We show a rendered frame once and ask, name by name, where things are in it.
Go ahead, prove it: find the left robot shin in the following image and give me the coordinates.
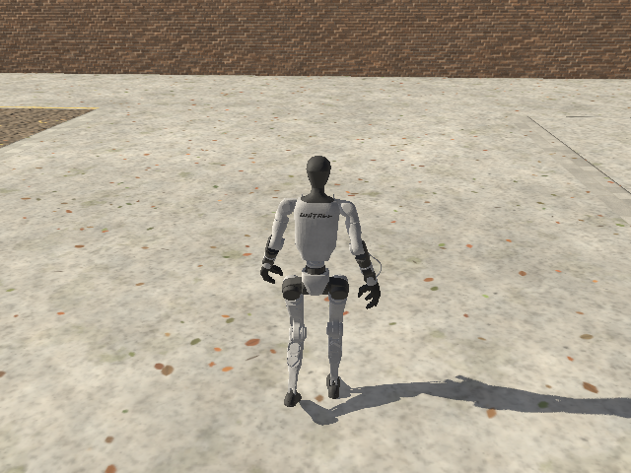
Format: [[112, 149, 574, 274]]
[[287, 325, 304, 395]]

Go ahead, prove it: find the robot left hand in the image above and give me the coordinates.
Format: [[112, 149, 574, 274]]
[[260, 265, 283, 284]]

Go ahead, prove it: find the robot left thigh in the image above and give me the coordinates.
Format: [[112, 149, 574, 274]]
[[282, 275, 307, 343]]

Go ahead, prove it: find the robot right forearm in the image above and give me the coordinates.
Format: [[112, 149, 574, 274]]
[[355, 240, 378, 286]]

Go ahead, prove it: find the robot right upper arm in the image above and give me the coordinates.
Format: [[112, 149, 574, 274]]
[[338, 199, 365, 256]]

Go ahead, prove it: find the robot right hand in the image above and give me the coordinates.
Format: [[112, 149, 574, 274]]
[[358, 282, 381, 309]]

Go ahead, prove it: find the robot left forearm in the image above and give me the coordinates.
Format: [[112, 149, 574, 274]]
[[262, 235, 279, 269]]

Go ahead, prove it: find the robot left upper arm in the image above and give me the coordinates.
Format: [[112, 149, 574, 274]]
[[268, 198, 297, 250]]

